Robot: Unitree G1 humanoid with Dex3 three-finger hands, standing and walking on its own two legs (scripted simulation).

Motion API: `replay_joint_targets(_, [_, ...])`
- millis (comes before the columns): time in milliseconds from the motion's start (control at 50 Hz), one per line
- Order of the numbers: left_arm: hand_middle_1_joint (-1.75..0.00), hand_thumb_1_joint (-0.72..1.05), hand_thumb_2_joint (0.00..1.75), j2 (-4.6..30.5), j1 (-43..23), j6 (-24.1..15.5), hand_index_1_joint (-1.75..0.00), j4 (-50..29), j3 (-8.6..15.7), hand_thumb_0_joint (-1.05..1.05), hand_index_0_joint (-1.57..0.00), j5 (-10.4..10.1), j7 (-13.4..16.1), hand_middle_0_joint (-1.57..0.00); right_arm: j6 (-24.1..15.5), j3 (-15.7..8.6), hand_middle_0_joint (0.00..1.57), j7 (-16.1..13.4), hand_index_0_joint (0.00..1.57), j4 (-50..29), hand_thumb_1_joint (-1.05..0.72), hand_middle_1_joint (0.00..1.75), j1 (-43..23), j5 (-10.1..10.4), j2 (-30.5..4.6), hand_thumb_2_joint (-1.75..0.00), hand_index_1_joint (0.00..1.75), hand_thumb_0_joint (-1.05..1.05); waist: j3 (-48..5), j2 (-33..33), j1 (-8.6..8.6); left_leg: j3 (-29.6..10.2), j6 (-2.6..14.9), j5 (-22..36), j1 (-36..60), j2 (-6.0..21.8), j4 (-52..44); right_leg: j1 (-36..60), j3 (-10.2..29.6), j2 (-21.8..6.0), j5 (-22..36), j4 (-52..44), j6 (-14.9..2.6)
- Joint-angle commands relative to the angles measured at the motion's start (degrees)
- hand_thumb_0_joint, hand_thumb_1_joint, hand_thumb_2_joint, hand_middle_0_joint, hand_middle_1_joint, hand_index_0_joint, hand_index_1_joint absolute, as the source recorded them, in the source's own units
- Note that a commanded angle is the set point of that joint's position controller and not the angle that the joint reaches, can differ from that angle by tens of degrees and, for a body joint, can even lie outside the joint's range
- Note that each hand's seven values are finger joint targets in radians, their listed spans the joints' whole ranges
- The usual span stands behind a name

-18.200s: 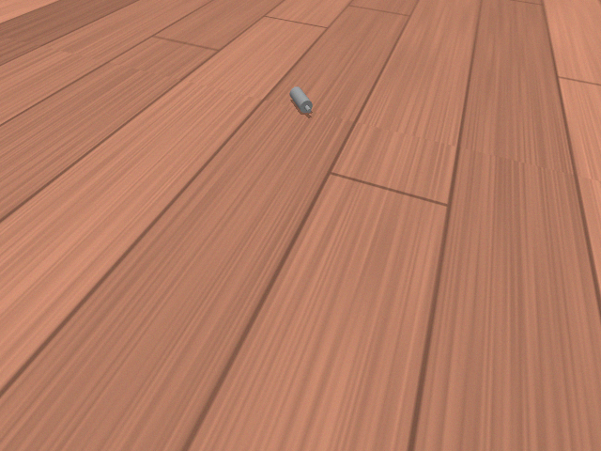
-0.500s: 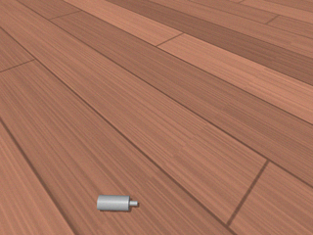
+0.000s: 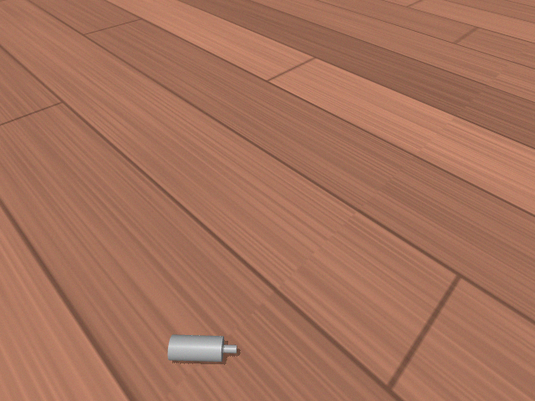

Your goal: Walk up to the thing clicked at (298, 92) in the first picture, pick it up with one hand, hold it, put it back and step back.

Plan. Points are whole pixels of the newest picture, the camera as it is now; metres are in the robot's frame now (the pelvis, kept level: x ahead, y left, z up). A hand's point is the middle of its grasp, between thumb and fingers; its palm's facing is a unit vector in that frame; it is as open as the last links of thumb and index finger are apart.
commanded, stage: walk up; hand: left
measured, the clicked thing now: (203, 348) +0.44 +0.20 -0.74
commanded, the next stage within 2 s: stand in 0.52 s
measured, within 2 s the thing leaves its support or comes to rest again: neither
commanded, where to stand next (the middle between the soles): +0.04 +0.00 m, yaw -1 degrees
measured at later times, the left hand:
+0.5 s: hand out of the picture +0.10 +0.25 -0.15, palm faces +0.00 -0.94 -0.35, open 7.4 cm
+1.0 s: hand out of the picture +0.07 +0.24 -0.16, palm faces -0.02 -0.94 -0.34, open 7.4 cm
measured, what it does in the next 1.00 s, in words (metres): stands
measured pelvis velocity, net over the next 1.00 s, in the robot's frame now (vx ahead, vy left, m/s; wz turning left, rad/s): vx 0.00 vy -0.01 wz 0.00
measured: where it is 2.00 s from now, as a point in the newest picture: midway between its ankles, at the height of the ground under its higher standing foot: outside the picture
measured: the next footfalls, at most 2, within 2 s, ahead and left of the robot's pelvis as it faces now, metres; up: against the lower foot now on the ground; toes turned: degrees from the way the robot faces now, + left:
none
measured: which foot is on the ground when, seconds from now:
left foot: down 0.00-1.00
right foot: down 0.00-1.00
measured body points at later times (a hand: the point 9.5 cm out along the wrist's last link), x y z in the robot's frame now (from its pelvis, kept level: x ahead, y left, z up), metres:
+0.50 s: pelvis +0.01 -0.01 +0.00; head +0.02 -0.01 +0.45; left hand +0.10 +0.29 -0.12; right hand +0.10 -0.31 -0.13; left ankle +0.02 +0.14 -0.75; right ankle +0.00 -0.15 -0.75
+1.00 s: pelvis +0.00 -0.01 +0.00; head +0.02 -0.01 +0.45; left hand +0.07 +0.29 -0.13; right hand +0.08 -0.31 -0.13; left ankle +0.02 +0.14 -0.75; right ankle +0.00 -0.15 -0.75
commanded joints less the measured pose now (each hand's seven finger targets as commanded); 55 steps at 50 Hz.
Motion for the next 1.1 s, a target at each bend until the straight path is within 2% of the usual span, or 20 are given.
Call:
replay_joint_targets(0, [-0.30,0.90,0.90,12.26,-3.45,-1.30,-0.30,-3.47,2.45,0.00,-0.20,0.09,1.03,-0.20,-1.46,-2.40,0.20,-0.71,0.20,-3.43,-0.90,0.30,-3.30,0.50,-12.30,-0.90,0.30,0.00,-4.61,0.34,-0.17,-4.29,3.00,3.51,0.64,5.42,-4.71,0.58,3.25,-4.00,3.55,-3.16,-2.97])
replay_joint_targets(180, [-0.30,0.90,0.90,12.32,-4.05,-1.33,-0.30,-3.17,2.79,0.00,-0.20,0.18,1.31,-0.20,-1.24,-2.46,0.20,-0.84,0.20,-3.24,-0.90,0.30,-3.25,0.57,-11.72,-0.90,0.30,0.00,-5.98,-1.58,-0.44,-3.20,2.81,11.00,3.15,5.19,-2.97,1.60,2.63,-4.67,9.10,-3.11,-2.74])
replay_joint_targets(480, [-0.30,0.90,0.90,12.20,-4.86,-1.02,-0.30,-3.99,3.16,0.00,-0.20,0.32,1.39,-0.20,-1.08,-2.59,0.20,-1.01,0.20,-3.52,-0.90,0.30,-2.92,0.38,-11.70,-0.90,0.30,0.00,-5.94,-0.98,-0.43,-2.70,2.73,11.40,2.96,5.20,-3.51,2.91,2.28,-4.66,9.67,-3.00,-2.88])
replay_joint_targets(500, [-0.30,0.90,0.90,12.22,-3.51,-0.83,-0.30,-3.82,3.00,0.00,-0.20,0.26,1.38,-0.20,-1.58,-2.22,0.20,-1.24,0.20,-4.08,-0.90,0.30,-3.70,-0.19,-11.65,-0.90,0.30,0.00,-4.62,-2.47,0.08,-3.56,2.34,14.06,3.05,6.14,-3.68,1.30,2.71,-4.66,10.95,-3.01,-2.66])
replay_joint_targets(520, [-0.30,0.90,0.90,12.23,-3.66,-0.68,-0.30,-3.86,3.02,0.00,-0.20,0.21,1.33,-0.20,-1.79,-2.18,0.20,-1.31,0.20,-4.06,-0.90,0.30,-2.85,-0.16,-11.88,-0.90,0.30,0.00,-4.60,-1.85,-0.31,-3.31,2.21,14.78,2.53,6.14,-3.84,2.15,2.79,-4.73,11.37,-2.95,-2.70])
replay_joint_targets(620, [-0.30,0.90,0.90,12.33,-3.51,-0.43,-0.30,-4.23,3.06,0.00,-0.20,0.12,1.04,-0.20,-1.99,-2.10,0.20,-1.37,0.20,-4.06,-0.90,0.30,-3.30,-0.08,-12.13,-0.90,0.30,0.00,-4.77,-0.18,-0.02,-3.22,1.99,10.30,2.01,5.95,-4.44,2.20,3.17,-4.63,7.19,-3.39,-3.06])
replay_joint_targets(720, [-0.30,0.90,0.90,12.38,-2.94,-0.49,-0.30,-4.40,2.90,0.00,-0.20,0.19,0.86,-0.20,-2.07,-1.90,0.20,-1.38,0.20,-4.29,-0.90,0.30,-3.16,0.06,-12.13,-0.90,0.30,0.00,-6.51,0.00,-0.18,-2.80,2.39,11.13,3.12,6.03,-3.65,2.73,3.59,-4.91,9.49,-3.59,-3.29])
replay_joint_targets(780, [-0.30,0.90,0.90,12.28,-2.89,-0.47,-0.30,-4.47,2.71,0.00,-0.20,0.09,0.80,-0.20,-2.09,-1.78,0.20,-1.33,0.20,-3.96,-0.90,0.30,-2.75,0.10,-12.10,-0.90,0.30,0.00,-5.51,-0.19,-0.35,-3.09,2.14,10.29,3.07,6.04,-4.12,1.63,3.62,-4.71,7.90,-3.88,-3.34])
replay_joint_targets(820, [-0.30,0.90,0.90,12.10,-2.72,-0.47,-0.30,-4.62,2.69,0.00,-0.20,0.21,0.78,-0.20,-2.10,-1.79,0.20,-1.37,0.20,-3.95,-0.90,0.30,-2.30,0.04,-12.34,-0.90,0.30,0.00,-5.61,-0.36,-0.40,-2.91,2.32,10.58,2.27,6.04,-4.00,2.36,3.56,-4.71,8.99,-3.85,-3.20])
replay_joint_targets(900, [-0.30,0.90,0.90,12.47,-1.88,-0.23,-0.30,-4.26,2.68,0.00,-0.20,0.18,0.72,-0.20,-1.96,-1.64,0.20,-1.32,0.20,-3.78,-0.90,0.30,-2.52,0.02,-12.20,-0.90,0.30,0.00,-3.37,-0.34,-0.21,-3.19,2.18,4.58,1.42,5.84,-4.95,0.17,3.74,-4.40,3.16,-4.59,-3.28])
replay_joint_targets(960, [-0.30,0.90,0.90,12.40,-1.95,-0.23,-0.30,-4.41,2.66,0.00,-0.20,0.33,0.69,-0.20,-1.80,-1.68,0.20,-1.24,0.20,-3.62,-0.90,0.30,-1.64,0.02,-12.41,-0.90,0.30,0.00,-2.66,-0.80,-0.49,-3.41,2.29,2.05,0.28,5.64,-5.68,-0.30,3.88,-4.29,1.36,-4.98,-3.27])
replay_joint_targets(980, [-0.30,0.90,0.90,12.41,-1.32,-0.23,-0.30,-4.38,2.63,0.00,-0.20,0.25,0.63,-0.20,-1.89,-1.68,0.20,-1.19,0.20,-3.53,-0.90,0.30,-1.81,-0.01,-12.46,-0.90,0.30,0.00,-2.91,-0.54,-0.26,-3.45,2.35,2.16,0.84,5.79,-5.59,-0.25,3.89,-4.30,1.48,-4.81,-3.36])
replay_joint_targets(1060, [-0.30,0.90,0.90,12.32,-1.40,-0.54,-0.30,-4.79,2.55,0.00,-0.20,0.22,0.74,-0.20,-2.16,-1.61,0.20,-1.24,0.20,-3.95,-0.90,0.30,-1.82,0.00,-12.48,-0.90,0.30,0.00,-4.97,-0.48,-0.28,-3.22,2.33,9.09,1.98,6.10,-4.31,1.00,3.66,-4.63,7.35,-3.72,-3.08])
replay_joint_targets(1080, [-0.30,0.90,0.90,12.47,-1.53,-0.50,-0.30,-4.83,2.53,0.00,-0.20,0.19,0.79,-0.20,-2.14,-1.51,0.20,-1.27,0.20,-3.91,-0.90,0.30,-1.61,0.03,-12.23,-0.90,0.30,0.00,-4.85,-0.73,-0.42,-3.14,2.21,8.63,1.82,6.00,-4.46,0.90,3.59,-4.60,6.86,-3.74,-3.02])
